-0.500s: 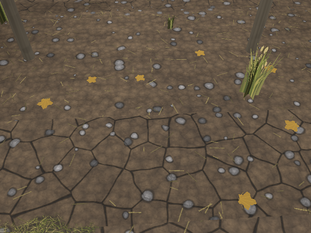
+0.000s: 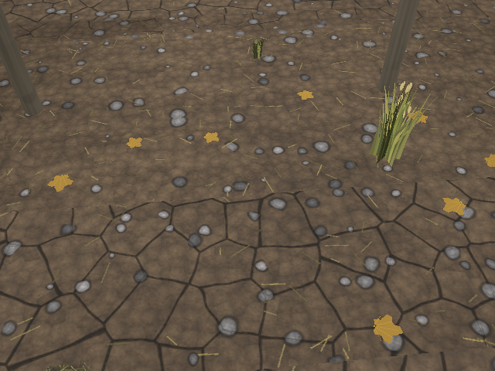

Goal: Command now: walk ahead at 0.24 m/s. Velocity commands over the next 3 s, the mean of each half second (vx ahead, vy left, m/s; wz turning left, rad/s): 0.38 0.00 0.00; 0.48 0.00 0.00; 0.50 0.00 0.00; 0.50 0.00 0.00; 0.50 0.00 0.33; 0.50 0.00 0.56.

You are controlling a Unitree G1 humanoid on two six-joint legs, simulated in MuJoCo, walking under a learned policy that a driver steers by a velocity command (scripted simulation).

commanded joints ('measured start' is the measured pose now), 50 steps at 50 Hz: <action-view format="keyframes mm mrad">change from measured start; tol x32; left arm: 1 -147 34 2 -110 12 -35 15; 9 580 130 26 22 59 -65 2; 14 241 -76 -43 -63 43 -47 -12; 30 618 -80 -43 -30 87 -44 -71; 33 167 -37 -17 -199 2 -64 -62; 50 -152 -30 -53 -389 73 17 -46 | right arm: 1 140 -92 -7 -2 1 3 -34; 25 -360 7 36 -225 -34 20 18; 31 451 -93 -1 -27 -21 -11 6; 37 1 122 52 -73 -21 -55 -20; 50 407 97 103 -8 -38 -51 -13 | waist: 1 -70 106 126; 25 43 -73 136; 31 -200 213 -418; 33 -157 31 37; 50 -118 37 124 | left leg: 1 141 370 -530 -440 -265 244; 6 -188 199 -216 -266 -106 169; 11 -772 41 -241 663 28 62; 20 -387 94 -63 135 501 -35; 28 -12 -28 32 -6 277 6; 31 794 384 -758 -180 400 430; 37 -203 260 -384 -414 127 223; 50 -168 187 -320 3 -66 190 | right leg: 1 -284 -18 16 23 -50 -41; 6 307 55 -29 -206 192 -62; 9 690 -352 717 -540 296 -358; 28 117 -158 19 -284 1084 -129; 29 -3 -114 8 -62 1043 -81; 31 -475 155 41 764 -156 27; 32 -660 87 167 859 -81 -30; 45 -560 -136 146 -31 1070 25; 50 -410 -95 67 -128 921 15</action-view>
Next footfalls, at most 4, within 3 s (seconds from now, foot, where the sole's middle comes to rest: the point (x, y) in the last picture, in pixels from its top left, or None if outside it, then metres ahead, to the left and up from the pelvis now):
0.12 right None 0.07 -0.13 -0.76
0.58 left None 0.40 0.08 -0.76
1.16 right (311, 315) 0.75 -0.18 -0.93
1.60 left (236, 248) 1.01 0.06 -0.93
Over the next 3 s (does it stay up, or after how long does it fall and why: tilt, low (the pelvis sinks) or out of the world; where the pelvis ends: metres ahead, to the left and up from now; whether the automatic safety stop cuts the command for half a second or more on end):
stays up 1.55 0.03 -0.15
